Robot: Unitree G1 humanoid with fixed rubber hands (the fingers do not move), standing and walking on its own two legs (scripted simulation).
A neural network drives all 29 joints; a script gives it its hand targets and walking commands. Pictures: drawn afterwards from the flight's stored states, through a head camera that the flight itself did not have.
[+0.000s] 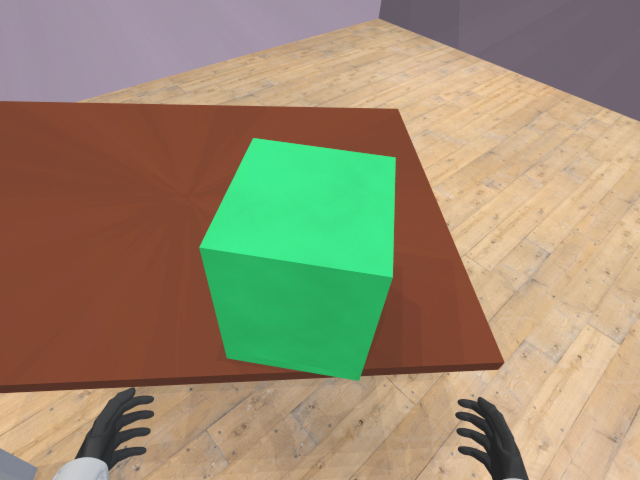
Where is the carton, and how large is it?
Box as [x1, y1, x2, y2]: [199, 138, 395, 380]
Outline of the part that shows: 253,138 199,247 226,356 228,358 358,380 392,278 395,157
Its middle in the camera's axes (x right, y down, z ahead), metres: -0.02 +0.03 +0.56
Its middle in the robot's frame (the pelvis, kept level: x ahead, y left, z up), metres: +0.40 +0.02 +0.04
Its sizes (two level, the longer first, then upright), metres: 0.210 0.200 0.250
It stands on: a table, 0.69 m high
